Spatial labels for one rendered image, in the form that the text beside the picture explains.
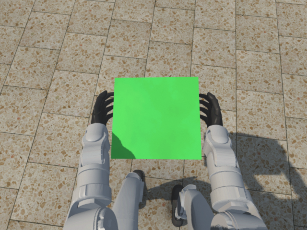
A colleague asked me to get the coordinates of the left robot upper arm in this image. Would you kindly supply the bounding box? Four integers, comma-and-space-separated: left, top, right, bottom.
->
63, 207, 118, 230

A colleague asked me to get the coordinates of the robot left foot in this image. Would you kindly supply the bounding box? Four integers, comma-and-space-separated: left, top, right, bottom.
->
133, 170, 143, 205

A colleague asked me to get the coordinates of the carton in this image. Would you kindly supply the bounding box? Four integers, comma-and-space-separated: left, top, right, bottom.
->
111, 77, 201, 160

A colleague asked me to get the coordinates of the robot right forearm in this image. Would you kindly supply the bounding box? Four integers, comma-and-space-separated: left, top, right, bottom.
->
202, 125, 265, 224

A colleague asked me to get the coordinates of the robot left hand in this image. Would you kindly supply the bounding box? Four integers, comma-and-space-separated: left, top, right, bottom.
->
91, 90, 114, 126

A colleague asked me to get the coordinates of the robot right thigh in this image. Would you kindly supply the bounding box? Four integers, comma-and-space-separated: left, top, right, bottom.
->
178, 189, 214, 230

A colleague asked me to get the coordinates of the right robot upper arm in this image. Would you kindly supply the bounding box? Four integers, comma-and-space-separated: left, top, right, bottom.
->
211, 211, 268, 230

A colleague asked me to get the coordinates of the robot right hand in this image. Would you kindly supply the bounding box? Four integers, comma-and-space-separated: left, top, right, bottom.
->
199, 92, 223, 128

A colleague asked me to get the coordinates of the robot left forearm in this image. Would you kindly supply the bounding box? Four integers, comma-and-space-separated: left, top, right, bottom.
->
64, 123, 112, 225

